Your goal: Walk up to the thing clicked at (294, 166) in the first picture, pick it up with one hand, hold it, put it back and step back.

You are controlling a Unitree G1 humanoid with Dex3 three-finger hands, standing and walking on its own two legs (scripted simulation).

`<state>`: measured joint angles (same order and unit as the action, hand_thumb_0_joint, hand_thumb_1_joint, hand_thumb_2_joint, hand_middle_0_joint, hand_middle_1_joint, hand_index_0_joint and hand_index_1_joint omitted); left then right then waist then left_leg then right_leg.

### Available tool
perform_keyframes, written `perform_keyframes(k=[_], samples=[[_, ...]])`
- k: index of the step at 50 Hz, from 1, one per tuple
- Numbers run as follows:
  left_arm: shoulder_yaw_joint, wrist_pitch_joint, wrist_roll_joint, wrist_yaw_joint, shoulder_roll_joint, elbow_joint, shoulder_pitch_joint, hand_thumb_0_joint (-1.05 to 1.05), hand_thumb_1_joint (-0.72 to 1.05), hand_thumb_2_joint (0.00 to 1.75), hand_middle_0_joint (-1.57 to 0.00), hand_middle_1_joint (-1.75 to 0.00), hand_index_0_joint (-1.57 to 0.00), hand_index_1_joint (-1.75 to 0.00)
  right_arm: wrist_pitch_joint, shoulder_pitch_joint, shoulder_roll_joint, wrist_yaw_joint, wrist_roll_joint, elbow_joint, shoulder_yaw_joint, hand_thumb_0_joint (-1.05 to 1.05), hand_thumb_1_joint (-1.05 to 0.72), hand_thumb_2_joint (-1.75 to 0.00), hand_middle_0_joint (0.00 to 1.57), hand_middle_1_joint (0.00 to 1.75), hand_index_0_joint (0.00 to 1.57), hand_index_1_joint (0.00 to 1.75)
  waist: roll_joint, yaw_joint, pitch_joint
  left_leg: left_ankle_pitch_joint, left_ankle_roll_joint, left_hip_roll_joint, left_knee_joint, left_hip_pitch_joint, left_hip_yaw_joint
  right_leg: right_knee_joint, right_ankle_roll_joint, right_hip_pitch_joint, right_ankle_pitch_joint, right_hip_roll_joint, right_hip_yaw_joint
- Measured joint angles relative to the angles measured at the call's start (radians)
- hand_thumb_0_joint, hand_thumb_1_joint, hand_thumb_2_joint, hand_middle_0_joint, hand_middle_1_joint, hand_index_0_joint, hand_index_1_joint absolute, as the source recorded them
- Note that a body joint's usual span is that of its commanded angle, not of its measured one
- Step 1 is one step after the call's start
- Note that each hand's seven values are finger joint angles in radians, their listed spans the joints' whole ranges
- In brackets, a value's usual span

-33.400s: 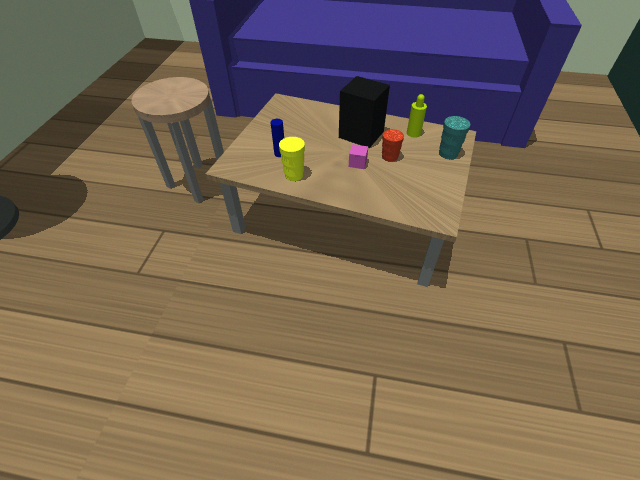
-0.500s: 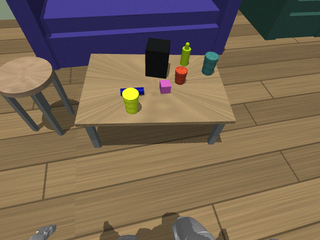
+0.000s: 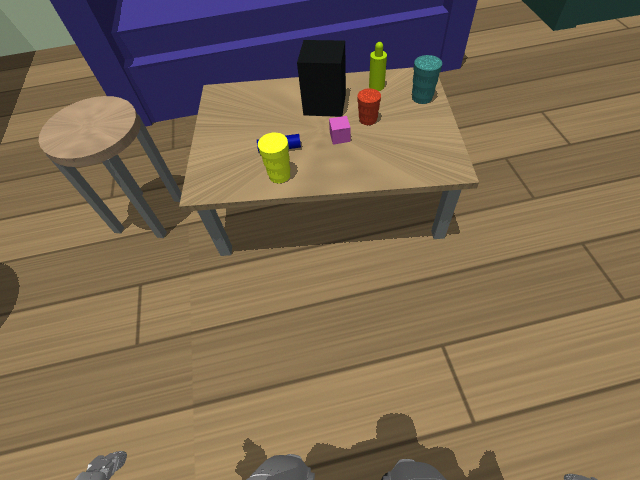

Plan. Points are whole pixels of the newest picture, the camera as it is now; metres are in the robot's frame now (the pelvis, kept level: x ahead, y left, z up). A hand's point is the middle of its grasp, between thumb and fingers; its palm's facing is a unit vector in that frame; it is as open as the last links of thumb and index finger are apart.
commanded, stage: step back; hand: left
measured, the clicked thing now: (276, 159) +0.96 +0.19 -0.36
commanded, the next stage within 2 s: stand in 1.32 s
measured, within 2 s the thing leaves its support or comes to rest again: neither
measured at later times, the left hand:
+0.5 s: hand out of the picture -0.09 +0.25 -0.14, palm faces -0.02 -0.92 -0.40, open 7.4 cm
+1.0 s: hand out of the picture -0.02 +0.27 -0.14, palm faces -0.01 -0.92 -0.40, open 7.4 cm
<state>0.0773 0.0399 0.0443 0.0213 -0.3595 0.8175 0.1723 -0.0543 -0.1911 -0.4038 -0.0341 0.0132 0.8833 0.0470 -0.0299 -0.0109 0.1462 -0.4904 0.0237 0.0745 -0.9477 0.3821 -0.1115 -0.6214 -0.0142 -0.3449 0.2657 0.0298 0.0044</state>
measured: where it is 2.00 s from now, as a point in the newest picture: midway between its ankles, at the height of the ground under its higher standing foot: outside the picture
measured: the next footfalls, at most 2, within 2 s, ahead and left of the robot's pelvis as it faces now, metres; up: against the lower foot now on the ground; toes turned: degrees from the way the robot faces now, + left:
left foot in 0.06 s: +0.00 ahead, +0.13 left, +0.00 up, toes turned +0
right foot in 0.38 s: -0.12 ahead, -0.13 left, +0.00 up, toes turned +0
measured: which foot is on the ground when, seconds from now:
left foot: up 0.00-0.04, down 0.06-0.40, up 0.42-0.66, down 0.68-1.00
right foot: down 0.00-0.10, up 0.12-0.36, down 0.38-0.72, up 0.74-0.96, down 0.98-1.00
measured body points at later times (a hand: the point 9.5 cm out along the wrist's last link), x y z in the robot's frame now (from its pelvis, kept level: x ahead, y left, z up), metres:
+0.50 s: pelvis -0.13 -0.02 +0.00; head -0.13 -0.03 +0.45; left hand -0.09 +0.29 -0.12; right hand -0.04 -0.33 -0.12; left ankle -0.07 +0.12 -0.70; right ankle -0.16 -0.13 -0.73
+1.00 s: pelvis -0.11 -0.01 +0.00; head -0.09 -0.01 +0.45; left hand -0.02 +0.31 -0.12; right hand -0.06 -0.32 -0.13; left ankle -0.11 +0.13 -0.73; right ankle -0.07 -0.13 -0.73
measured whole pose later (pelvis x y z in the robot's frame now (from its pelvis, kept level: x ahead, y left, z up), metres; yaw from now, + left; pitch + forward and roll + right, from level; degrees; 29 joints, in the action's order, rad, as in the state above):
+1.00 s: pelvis -0.11 -0.01 +0.00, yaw +0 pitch -3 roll +0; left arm 0.07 -0.03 0.02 0.00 -0.39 0.98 0.15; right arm 0.00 -0.22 -0.36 0.00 0.02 0.98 0.05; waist -0.01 0.01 0.10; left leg -0.34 0.02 -0.03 -0.62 0.23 -0.03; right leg -0.57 -0.01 -0.28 0.24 0.01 0.02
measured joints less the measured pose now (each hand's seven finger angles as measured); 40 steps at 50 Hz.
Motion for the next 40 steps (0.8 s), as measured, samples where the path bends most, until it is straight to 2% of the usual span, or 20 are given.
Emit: perform_keyframes(k=[2, 3, 5, 6, 8, 9, 12, 15, 18, 19, 20, 21, 22, 24, 26, 29, 33, 35, 37, 40], samples=[[0.0, 0.001, -0.005, 0.006, -0.011, -0.028, -0.037, 0.0, 0.9, 0.9, -0.21, -0.3, -0.21, -0.3, 0.005, -0.011, 0.008, 0.001, 0.007, 0.005, -0.001, 0.01, -0.9, -0.9, 0.21, 0.3, 0.21, 0.3, 0.007, 0.009, 0.019, 0.018, -0.004, -0.029, 0.158, -0.067, 0.042, -0.039, 0.003, -0.031, 0.002, 0.011, 0.027], [-0.001, 0.004, -0.009, 0.006, -0.017, -0.04, -0.053, 0.0, 0.9, 0.9, -0.21, -0.3, -0.21, -0.3, 0.008, -0.015, 0.012, 0.004, 0.009, 0.007, -0.001, 0.01, -0.9, -0.9, 0.21, 0.3, 0.21, 0.3, 0.013, 0.012, 0.027, 0.068, -0.008, -0.038, 0.256, -0.106, 0.059, -0.067, 0.006, -0.05, 0.006, 0.017, 0.037], [0.0, 0.013, -0.017, 0.007, -0.039, -0.046, -0.088, 0.0, 0.9, 0.9, -0.21, -0.3, -0.21, -0.3, 0.009, 0.003, 0.045, 0.007, 0.017, 0.024, 0.0, 0.01, -0.9, -0.9, 0.21, 0.3, 0.21, 0.3, 0.083, -0.001, 0.067, 0.157, -0.026, -0.002, 0.319, -0.135, 0.095, -0.116, 0.013, -0.073, 0.007, 0.055, 0.007], [0.0, 0.018, -0.021, 0.007, -0.042, -0.042, -0.092, 0.0, 0.9, 0.9, -0.21, -0.3, -0.21, -0.3, 0.007, 0.008, 0.057, 0.013, 0.023, 0.023, -0.003, 0.01, -0.9, -0.9, 0.21, 0.3, 0.21, 0.3, 0.104, -0.01, 0.072, 0.166, -0.031, 0.003, 0.32, -0.134, 0.11, -0.141, 0.007, -0.086, 0.043, 0.049, -0.02], [-0.006, 0.03, -0.026, 0.01, -0.03, -0.021, -0.086, 0.0, 0.9, 0.9, -0.21, -0.29, -0.2, -0.3, 0.005, 0.008, 0.058, 0.028, 0.029, 0.013, -0.012, 0.01, -0.9, -0.9, 0.21, 0.3, 0.21, 0.3, 0.08, 0.009, 0.057, 0.177, -0.039, -0.026, 0.307, -0.111, 0.092, -0.273, 0.005, -0.112, 0.22, -0.02, -0.05], [-0.01, 0.036, -0.027, 0.008, -0.024, -0.008, -0.082, 0.0, 0.9, 0.9, -0.2, -0.29, -0.2, -0.3, 0.006, 0.007, 0.056, 0.029, 0.031, 0.009, -0.013, 0.01, -0.9, -0.9, 0.21, 0.3, 0.21, 0.3, 0.063, 0.02, 0.047, 0.189, -0.041, -0.043, 0.312, -0.103, 0.078, -0.35, 0.003, -0.119, 0.26, -0.054, -0.062], [-0.013, 0.033, -0.035, -0.004, -0.022, 0.012, -0.053, 0.0, 0.9, 0.9, -0.21, -0.29, -0.21, -0.3, 0.009, 0.015, 0.055, 0.025, 0.034, -0.001, -0.016, 0.01, -0.9, -0.9, 0.21, 0.3, 0.21, 0.3, 0.053, 0.015, 0.007, 0.236, -0.037, -0.076, 0.353, -0.082, 0.081, -0.508, -0.003, -0.12, 0.254, -0.11, -0.106], [-0.009, 0.016, -0.032, -0.017, -0.025, 0.033, -0.017, 0.0, 0.9, 0.9, -0.21, -0.29, -0.21, -0.3, 0.018, 0.034, 0.048, 0.028, 0.034, -0.01, -0.01, 0.01, -0.9, -0.9, 0.21, 0.3, 0.21, 0.3, 0.055, 0.004, -0.021, 0.265, -0.034, -0.091, 0.368, -0.053, 0.097, -0.404, 0.005, -0.03, 0.23, -0.09, -0.102], [-0.011, -0.013, -0.028, -0.023, -0.029, 0.069, 0.027, 0.0, 0.9, 0.9, -0.21, -0.3, -0.21, -0.3, 0.021, 0.06, 0.036, 0.036, 0.036, -0.025, -0.004, 0.01, -0.9, -0.9, 0.21, 0.3, 0.21, 0.3, 0.057, -0.011, -0.04, 0.265, -0.031, -0.106, 0.333, -0.017, 0.13, -0.086, 0.006, 0.114, 0.228, -0.043, -0.072], [-0.009, -0.025, -0.024, -0.019, -0.019, 0.091, 0.034, 0.0, 0.9, 0.9, -0.21, -0.29, -0.21, -0.3, 0.019, 0.073, 0.025, 0.037, 0.034, -0.025, 0.0, 0.01, -0.9, -0.9, 0.21, 0.3, 0.21, 0.3, 0.03, -0.012, -0.035, 0.254, -0.028, -0.128, 0.3, -0.004, 0.126, -0.001, 0.005, 0.15, 0.149, -0.057, -0.061], [-0.01, -0.034, -0.017, -0.016, 0.001, 0.115, 0.038, 0.0, 0.9, 0.9, -0.21, -0.29, -0.21, -0.3, 0.015, 0.081, 0.011, 0.036, 0.032, -0.02, 0.006, 0.01, -0.9, -0.9, 0.21, 0.3, 0.21, 0.3, -0.018, -0.003, -0.022, 0.233, -0.039, -0.152, 0.264, 0.002, 0.094, 0.027, 0.001, 0.174, 0.11, -0.089, -0.04], [-0.013, -0.041, -0.009, -0.017, 0.015, 0.129, 0.051, 0.0, 0.9, 0.9, -0.21, -0.29, -0.21, -0.3, 0.01, 0.076, 0.006, 0.033, 0.03, -0.013, 0.011, 0.01, -0.9, -0.9, 0.21, 0.3, 0.21, 0.3, -0.044, 0.002, -0.027, 0.168, -0.042, -0.147, 0.232, 0.01, 0.056, 0.037, -0.002, 0.184, 0.095, -0.105, -0.027], [-0.017, -0.044, -0.001, -0.019, 0.018, 0.137, 0.071, 0.0, 0.9, 0.9, -0.21, -0.29, -0.21, -0.3, 0.007, 0.062, 0.01, 0.03, 0.03, -0.004, 0.012, 0.01, -0.9, -0.9, 0.21, 0.3, 0.21, 0.3, -0.041, -0.007, -0.048, 0.101, -0.036, -0.123, 0.201, 0.021, 0.037, 0.033, -0.009, 0.177, 0.093, -0.101, -0.032], [-0.017, -0.043, 0.004, -0.019, 0.015, 0.155, 0.099, 0.01, 0.9, 0.9, -0.21, -0.3, -0.21, -0.3, 0.005, 0.036, 0.019, 0.036, 0.024, 0.021, 0.009, 0.01, -0.9, -0.9, 0.21, 0.3, 0.21, 0.3, -0.012, -0.035, -0.08, 0.059, -0.026, -0.079, 0.132, 0.028, 0.032, 0.023, -0.025, 0.162, 0.103, -0.074, -0.056], [-0.016, -0.045, 0.002, -0.017, 0.018, 0.169, 0.11, 0.01, 0.9, 0.9, -0.21, -0.3, -0.21, -0.3, 0.011, 0.015, 0.012, 0.046, 0.016, 0.041, 0.01, 0.01, -0.9, -0.9, 0.21, 0.3, 0.21, 0.3, -0.008, -0.032, -0.091, 0.082, -0.021, -0.062, 0.111, 0.016, 0.019, 0.048, -0.019, 0.168, 0.077, -0.055, -0.052], [-0.013, -0.061, 0.001, -0.02, 0.021, 0.169, 0.105, 0.01, 0.9, 0.9, -0.21, -0.3, -0.21, -0.3, 0.016, -0.022, -0.003, 0.051, 0.018, 0.068, 0.013, 0.01, -0.9, -0.9, 0.21, 0.3, 0.21, 0.3, -0.022, -0.022, -0.097, 0.093, -0.014, -0.062, 0.135, -0.008, 0.004, 0.071, -0.003, 0.167, 0.062, -0.042, -0.027], [-0.007, -0.067, 0.0, -0.028, 0.002, 0.151, 0.084, 0.01, 0.9, 0.9, -0.21, -0.3, -0.21, -0.3, 0.026, -0.058, -0.001, 0.06, 0.024, 0.102, 0.017, 0.01, -0.9, -0.9, 0.21, 0.3, 0.21, 0.3, -0.014, -0.016, -0.088, 0.072, -0.01, -0.077, 0.295, -0.082, 0.051, 0.054, 0.011, 0.154, 0.076, -0.013, 0.006], [-0.008, -0.058, -0.004, -0.028, -0.017, 0.146, 0.068, 0.01, 0.9, 0.9, -0.21, -0.3, -0.21, -0.3, 0.039, -0.058, 0.014, 0.06, 0.026, 0.116, 0.021, 0.01, -0.9, -0.9, 0.21, 0.3, 0.21, 0.3, 0.021, -0.016, -0.069, 0.202, -0.016, -0.053, 0.38, -0.119, 0.073, 0.017, 0.022, 0.143, 0.097, 0.019, 0.001], [-0.009, -0.05, -0.012, -0.025, -0.032, 0.146, 0.067, 0.01, 0.9, 0.9, -0.21, -0.3, -0.21, -0.3, 0.054, -0.051, 0.033, 0.057, 0.032, 0.116, 0.022, 0.01, -0.9, -0.9, 0.21, 0.3, 0.21, 0.3, 0.056, -0.021, -0.06, 0.241, -0.024, -0.035, 0.397, -0.132, 0.102, -0.052, 0.005, 0.113, 0.135, 0.034, -0.029], [-0.014, -0.036, -0.018, -0.026, -0.042, 0.165, 0.057, 0.01, 0.9, 0.9, -0.21, -0.29, -0.21, -0.3, 0.075, -0.054, 0.051, 0.058, 0.033, 0.098, 0.017, 0.01, -0.9, -0.9, 0.21, 0.3, 0.21, 0.3, 0.054, 0.004, -0.07, 0.221, -0.043, -0.05, 0.396, -0.134, 0.099, -0.201, -0.014, 0.046, 0.245, -0.008, -0.033]])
